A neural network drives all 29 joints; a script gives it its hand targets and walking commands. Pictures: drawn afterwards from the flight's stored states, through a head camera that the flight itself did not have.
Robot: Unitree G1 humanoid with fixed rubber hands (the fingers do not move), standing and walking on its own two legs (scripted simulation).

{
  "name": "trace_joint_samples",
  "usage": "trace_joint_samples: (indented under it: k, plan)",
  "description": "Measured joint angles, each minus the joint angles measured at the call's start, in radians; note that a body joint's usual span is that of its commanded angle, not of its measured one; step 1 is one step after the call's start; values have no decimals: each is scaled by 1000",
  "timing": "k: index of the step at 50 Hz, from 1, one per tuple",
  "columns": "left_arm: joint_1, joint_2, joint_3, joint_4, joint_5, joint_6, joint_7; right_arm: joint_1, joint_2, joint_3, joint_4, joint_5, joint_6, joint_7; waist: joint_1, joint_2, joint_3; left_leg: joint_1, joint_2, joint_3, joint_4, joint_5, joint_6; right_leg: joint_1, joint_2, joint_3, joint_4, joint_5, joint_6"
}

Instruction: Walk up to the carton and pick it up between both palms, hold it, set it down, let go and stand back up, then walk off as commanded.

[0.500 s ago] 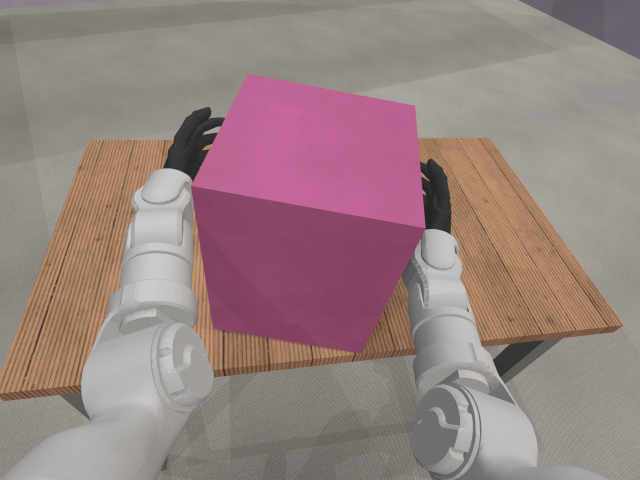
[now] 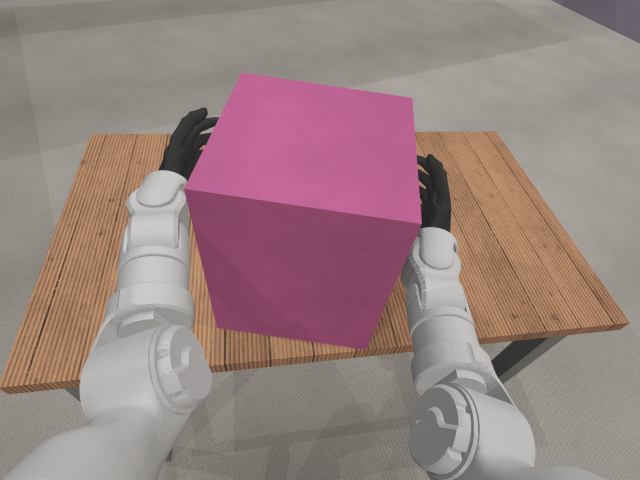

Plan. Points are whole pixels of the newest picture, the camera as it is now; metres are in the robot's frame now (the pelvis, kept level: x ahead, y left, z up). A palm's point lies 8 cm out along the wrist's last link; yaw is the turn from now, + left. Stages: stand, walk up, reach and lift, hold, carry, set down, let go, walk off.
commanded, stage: set down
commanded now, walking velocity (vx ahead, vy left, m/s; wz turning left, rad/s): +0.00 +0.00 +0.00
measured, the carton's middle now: (307, 220) +0.42 +0.01 +0.07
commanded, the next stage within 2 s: none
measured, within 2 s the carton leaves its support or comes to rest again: neither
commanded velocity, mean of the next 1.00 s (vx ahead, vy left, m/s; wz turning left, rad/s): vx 0.00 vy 0.00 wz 0.00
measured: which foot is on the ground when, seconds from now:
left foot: down 0.00-1.00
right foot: down 0.00-1.00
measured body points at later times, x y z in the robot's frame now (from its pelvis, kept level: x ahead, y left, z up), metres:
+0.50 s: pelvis -0.01 -0.01 -0.01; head +0.02 +0.04 +0.44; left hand +0.47 +0.16 +0.11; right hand +0.40 -0.19 +0.11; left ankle -0.01 +0.09 -0.75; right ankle -0.03 -0.14 -0.75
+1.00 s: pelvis -0.03 -0.01 -0.01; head -0.03 +0.03 +0.44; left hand +0.46 +0.18 +0.22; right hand +0.40 -0.19 +0.19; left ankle -0.01 +0.09 -0.75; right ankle -0.03 -0.14 -0.75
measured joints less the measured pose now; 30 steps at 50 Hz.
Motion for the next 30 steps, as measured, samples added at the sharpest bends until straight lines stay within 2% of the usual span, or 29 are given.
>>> trace_joint_samples:
  k: [5, 9, 15, 18, 22, 26, 30]
  plan:
    - [-7, 48, -68, 70, -60, -24, 35, -4, -49, 69, 57, 52, -2, -8, -2, 7, -8, -12, 1, 5, 5, 0, 0, -16, 1, 5, 11, -2, 1]
    - [-18, 120, -218, 177, -198, -57, 107, -22, -114, 174, 196, 173, 28, -35, -23, 18, -48, -79, 6, 2, 37, -7, -2, -78, 6, 1, 35, -5, -1]
    - [-76, 185, -398, 368, -392, -120, 188, -54, -149, 283, 301, 333, 29, -102, -35, 37, -165, -247, 28, 6, 108, -25, -9, -236, 27, 6, 76, -4, -7]
    - [-83, 210, -458, 417, -463, -125, 204, -87, -176, 333, 344, 403, 38, -119, -48, 41, -203, -297, 39, 7, 134, -33, -14, -281, 37, 8, 85, -1, -10]
    - [-74, 233, -505, 411, -518, -123, 212, -129, -233, 401, 375, 500, 57, -131, -61, 42, -227, -327, 48, 5, 158, -41, -19, -305, 47, 7, 97, -2, -16]
    - [-92, 266, -532, 434, -559, -108, 205, -161, -293, 467, 376, 585, 105, -131, -71, 32, -219, -324, 53, 8, 164, -40, -18, -307, 52, 10, 110, -2, -19]
    - [-97, 305, -572, 395, -612, -89, 204, -174, -331, 520, 329, 655, 166, -123, -83, 34, -230, -332, 52, 8, 161, -31, -19, -321, 51, 10, 120, -1, -21]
